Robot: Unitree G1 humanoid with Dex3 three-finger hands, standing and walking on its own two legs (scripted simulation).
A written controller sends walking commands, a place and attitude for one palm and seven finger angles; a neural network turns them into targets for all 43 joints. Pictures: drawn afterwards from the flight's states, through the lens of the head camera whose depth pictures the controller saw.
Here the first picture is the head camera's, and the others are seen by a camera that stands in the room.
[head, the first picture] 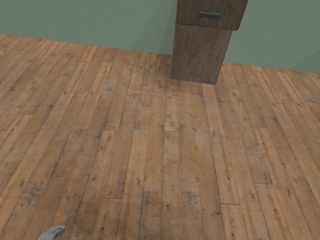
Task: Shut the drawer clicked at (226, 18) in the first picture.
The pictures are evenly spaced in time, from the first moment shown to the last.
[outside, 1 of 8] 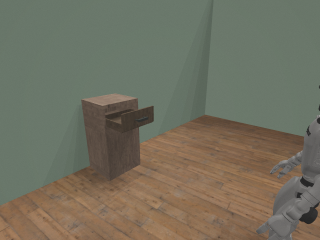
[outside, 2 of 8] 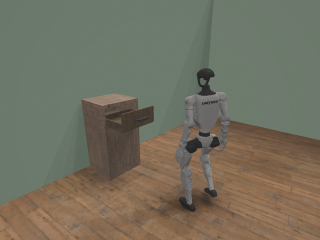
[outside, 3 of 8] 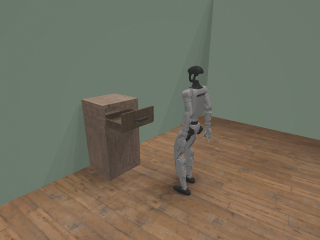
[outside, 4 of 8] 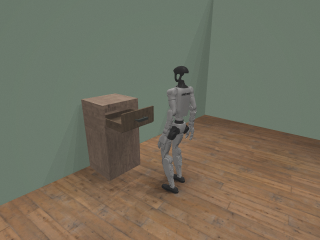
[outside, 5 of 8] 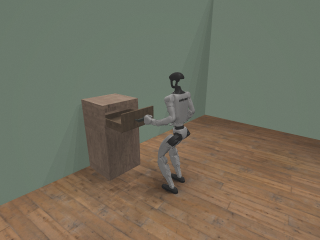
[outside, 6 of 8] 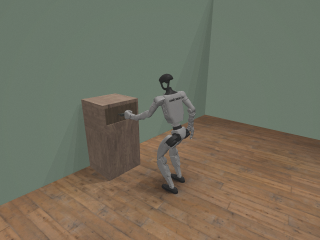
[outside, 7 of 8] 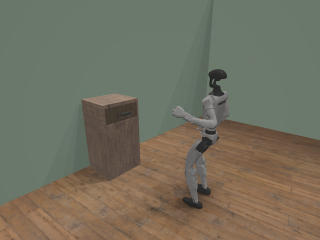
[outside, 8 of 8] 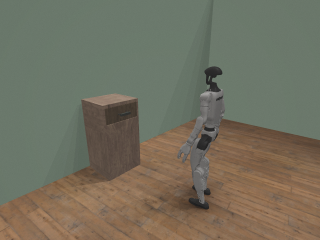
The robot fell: no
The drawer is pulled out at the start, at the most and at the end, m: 0.28 0.28 0.00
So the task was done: yes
